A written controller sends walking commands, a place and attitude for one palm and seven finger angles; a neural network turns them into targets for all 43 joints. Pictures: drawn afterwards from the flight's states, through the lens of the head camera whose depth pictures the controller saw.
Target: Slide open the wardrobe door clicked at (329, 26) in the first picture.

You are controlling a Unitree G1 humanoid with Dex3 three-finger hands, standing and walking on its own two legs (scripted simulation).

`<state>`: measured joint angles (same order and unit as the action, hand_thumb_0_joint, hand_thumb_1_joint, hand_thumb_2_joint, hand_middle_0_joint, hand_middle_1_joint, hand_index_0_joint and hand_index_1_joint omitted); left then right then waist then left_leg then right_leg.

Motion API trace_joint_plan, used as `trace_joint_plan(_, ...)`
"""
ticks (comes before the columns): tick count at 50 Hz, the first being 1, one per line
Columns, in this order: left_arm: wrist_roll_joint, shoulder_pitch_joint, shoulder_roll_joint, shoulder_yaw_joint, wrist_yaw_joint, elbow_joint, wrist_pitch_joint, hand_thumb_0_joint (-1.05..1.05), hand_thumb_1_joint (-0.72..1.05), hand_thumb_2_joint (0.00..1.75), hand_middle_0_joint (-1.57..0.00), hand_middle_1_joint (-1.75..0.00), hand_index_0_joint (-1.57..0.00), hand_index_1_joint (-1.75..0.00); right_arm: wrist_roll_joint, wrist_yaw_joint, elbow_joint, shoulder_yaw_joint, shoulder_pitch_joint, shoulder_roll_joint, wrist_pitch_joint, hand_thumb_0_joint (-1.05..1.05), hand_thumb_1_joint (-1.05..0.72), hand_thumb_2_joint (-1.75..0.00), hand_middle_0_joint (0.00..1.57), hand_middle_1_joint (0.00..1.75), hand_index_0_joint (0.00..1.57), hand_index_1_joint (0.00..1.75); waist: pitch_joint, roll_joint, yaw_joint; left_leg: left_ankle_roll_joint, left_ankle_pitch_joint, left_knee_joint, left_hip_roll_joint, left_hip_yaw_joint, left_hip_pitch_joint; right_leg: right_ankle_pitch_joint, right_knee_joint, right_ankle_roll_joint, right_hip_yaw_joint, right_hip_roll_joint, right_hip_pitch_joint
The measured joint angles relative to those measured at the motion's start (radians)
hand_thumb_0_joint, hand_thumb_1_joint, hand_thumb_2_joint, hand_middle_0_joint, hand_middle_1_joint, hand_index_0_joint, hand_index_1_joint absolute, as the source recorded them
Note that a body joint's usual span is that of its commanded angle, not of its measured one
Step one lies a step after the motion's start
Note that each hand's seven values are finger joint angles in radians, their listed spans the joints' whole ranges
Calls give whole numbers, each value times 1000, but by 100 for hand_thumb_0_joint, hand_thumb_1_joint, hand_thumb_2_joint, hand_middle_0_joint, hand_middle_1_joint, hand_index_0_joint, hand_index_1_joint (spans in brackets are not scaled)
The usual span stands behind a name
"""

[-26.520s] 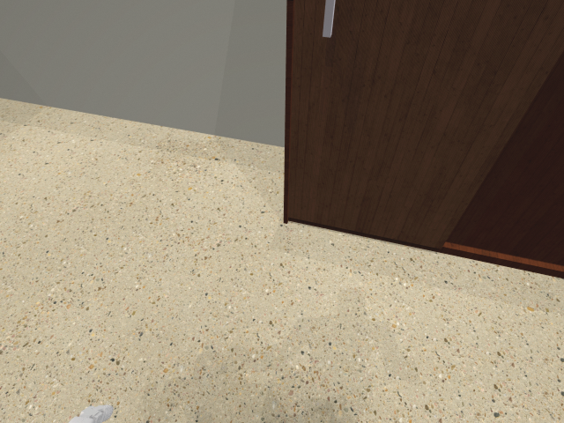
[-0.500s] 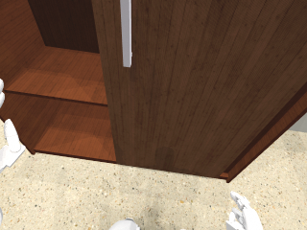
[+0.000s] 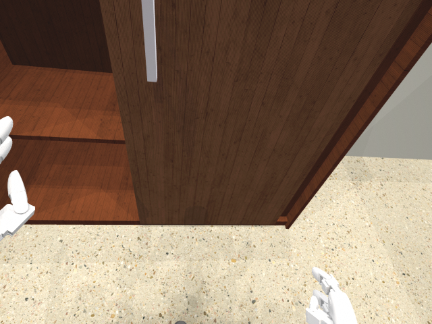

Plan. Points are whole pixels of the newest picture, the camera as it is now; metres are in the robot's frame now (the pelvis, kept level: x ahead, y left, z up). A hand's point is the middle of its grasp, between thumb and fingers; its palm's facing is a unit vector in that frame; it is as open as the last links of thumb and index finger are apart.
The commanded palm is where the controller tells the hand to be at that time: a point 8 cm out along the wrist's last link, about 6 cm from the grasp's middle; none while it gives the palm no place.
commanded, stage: stop stepping back and stand still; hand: left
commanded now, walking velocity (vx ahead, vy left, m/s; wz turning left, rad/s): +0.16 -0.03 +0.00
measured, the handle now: (151, 34) +0.63 +0.19 +0.21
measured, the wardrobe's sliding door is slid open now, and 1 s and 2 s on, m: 0.57 0.57 0.57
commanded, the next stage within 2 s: let the arm hang, fingers relaxed in 0.92 s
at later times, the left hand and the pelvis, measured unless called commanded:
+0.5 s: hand out of the picture +0.18 +0.29 +0.18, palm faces +0.37 -0.81 -0.45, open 7.4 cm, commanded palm +0.12 +0.34 +0.18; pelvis -0.03 +0.04 +0.00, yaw +0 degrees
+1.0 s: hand out of the picture +0.22 +0.30 +0.16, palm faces +0.39 -0.78 -0.48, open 7.4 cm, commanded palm none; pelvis +0.01 +0.04 +0.00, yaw +0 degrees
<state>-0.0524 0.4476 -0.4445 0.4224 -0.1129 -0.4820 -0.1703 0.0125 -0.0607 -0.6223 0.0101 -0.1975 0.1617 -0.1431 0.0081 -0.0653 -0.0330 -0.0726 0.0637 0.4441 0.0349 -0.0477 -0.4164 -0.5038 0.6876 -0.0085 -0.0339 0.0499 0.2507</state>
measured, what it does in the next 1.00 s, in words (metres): steps on the spot: right foot, then left foot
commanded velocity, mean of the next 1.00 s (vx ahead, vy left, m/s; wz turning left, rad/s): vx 0.06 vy -0.04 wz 0.00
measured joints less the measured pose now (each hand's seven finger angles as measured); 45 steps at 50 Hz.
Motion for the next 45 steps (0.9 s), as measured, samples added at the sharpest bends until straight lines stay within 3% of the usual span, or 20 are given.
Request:
trace_joint_plan(3, -1, 104, -11, 16, -7, -72, 2, 2, 89, 90, -21, -30, -21, -30, 8, 10, 28, 2, -56, 3, -10, 1, -90, -90, 20, 30, 21, 30, -11, 14, -15, 37, 7, -108, -8, 16, 40, 14, -114, -21, 74, 42, -34)
trace_joint_plan(5, 5, 176, -37, 35, -8, -118, -5, 2, 89, 90, -21, -30, -21, -30, 11, 14, 48, -1, -90, 14, -3, 1, -90, -90, 20, 30, 21, 30, -28, 1, -7, 62, 111, -76, 11, 0, 11, 29, -256, -39, 97, 33, -86)
trace_joint_plan(8, 9, 185, -43, 46, -4, -123, -23, 2, 89, 90, -21, -30, -21, -30, 15, 10, 8, -16, -85, 49, 28, 1, -90, -90, 20, 30, 21, 30, -28, 6, 47, 86, 229, 286, 12, 9, -118, 222, -272, -67, 84, 8, -53)
trace_joint_plan(10, 16, 131, -17, 30, -10, -62, -27, 2, 89, 90, -21, -30, -22, -30, 10, 1, -43, -24, -90, 61, 47, 1, -90, -90, 20, 30, 21, 30, -50, 10, 71, 83, 257, 450, -9, 19, -132, 226, -237, -54, 94, -11, -39)
trace_joint_plan(11, 20, 96, 1, 22, -17, -23, -25, 2, 89, 90, -21, -30, -22, -30, 7, -4, -61, -25, -97, 63, 50, 1, -90, -90, 20, 30, 21, 30, -63, 6, 77, 75, 269, 464, -25, 14, -111, 213, -225, -41, 101, -26, -37)
trace_joint_plan(13, 29, 26, 44, 5, -37, 49, -10, 1, 89, 90, -21, -30, -21, -30, 4, -17, -78, -23, -109, 68, 45, 1, -90, -90, 20, 30, 21, 30, -82, 1, 76, 58, 300, 384, -61, 5, -28, 201, -192, -30, 118, -53, -28)
trace_joint_plan(15, 30, -30, 85, -18, -53, 82, 12, 1, 89, 90, -20, -30, -21, -30, 2, -28, -65, -22, -120, 85, 26, 1, -90, -90, 20, 30, 21, 30, -89, 21, 54, 40, 341, 221, -89, 24, 77, 159, -113, -17, 139, -64, 1)
trace_joint_plan(16, 28, -53, 94, -24, -56, 87, 20, 2, 89, 90, -20, -30, -21, -30, 1, -32, -61, -25, -110, 84, 15, 1, -90, -90, 20, 30, 21, 30, -78, 21, 34, 41, 297, 199, -82, 33, 78, 113, -48, -10, 134, -70, 27)
trace_joint_plan(18, 26, -70, 87, -20, -52, 82, 28, 2, 89, 90, -20, -30, -21, -30, 3, -29, -64, -23, -76, 47, 3, 1, -90, -90, 20, 30, 21, 30, -42, -15, 12, 46, 262, 225, -55, 18, 76, 40, 108, -3, 77, -60, 85)
trace_joint_plan(20, 23, -34, 60, -8, -37, 37, 28, 2, 89, 90, -20, -30, -21, -30, 12, -11, -53, -10, -67, 3, -15, 1, -91, -90, 20, 30, 20, 30, -26, -33, -15, 49, 236, 188, -47, 17, 97, 42, 218, 0, 58, -36, 135)
trace_joint_plan(22, 25, 30, 26, 4, -27, -31, 5, 2, 89, 90, -20, -30, -21, -30, 17, 9, -38, 8, -78, -30, -33, 1, -91, -90, 20, 30, 20, 30, -21, -30, -26, 53, 206, 131, -54, 25, 118, 73, 187, 4, 75, -22, 147)
trace_joint_plan(26, 27, 137, -32, 34, -24, -101, -44, 2, 89, 90, -21, -30, -21, -30, 20, 23, -12, 35, -109, -46, -33, 1, -90, -90, 20, 30, 21, 30, -27, 20, -6, 65, 194, 90, -82, 36, 132, 132, -80, 7, 128, -10, 60)
trace_joint_plan(28, 28, 142, -57, 56, -26, -72, -55, 2, 89, 90, -21, -30, -21, -30, 19, 19, -7, 39, -114, -41, -23, 1, -90, -90, 20, 30, 21, 30, -35, 27, 14, 68, 213, 116, -71, 29, 116, 172, -192, -8, 116, -20, 5)
trace_joint_plan(30, 29, 107, -43, 57, -27, -8, -53, 2, 89, 90, -21, -30, -21, -30, 20, 16, -24, 35, -93, -20, -9, 1, -90, -90, 20, 30, 21, 30, -29, 56, 34, 69, 240, 155, -75, 27, 101, 265, -192, -25, 113, -17, 13)
trace_joint_plan(33, 21, 53, 19, 25, -30, 75, -23, 1, 89, 90, -21, -30, -21, -30, 7, 14, -54, 19, -69, 20, 6, 1, -90, -90, 20, 30, 21, 30, -31, 90, 45, 67, 264, 184, -74, 35, 97, 223, -157, -26, 119, -18, 17)
trace_joint_plan(38, 23, 38, 96, -34, -33, 79, 11, 2, 89, 90, -20, -30, -21, -30, -2, -4, -58, 0, -37, 50, 10, 1, -90, -90, 20, 30, 21, 30, -14, 49, 43, 58, 263, 137, -42, 22, 149, 184, -135, -9, 107, -51, -4)
trace_joint_plan(45, 26, 69, 34, -17, -30, -3, -37, 2, 89, 90, -21, -30, -21, -30, -6, -4, 28, -13, 12, 49, -5, 1, -91, -90, 20, 30, 21, 30, 12, 34, 28, 64, 249, 101, -51, 21, 160, 207, -185, -12, 106, -39, -20)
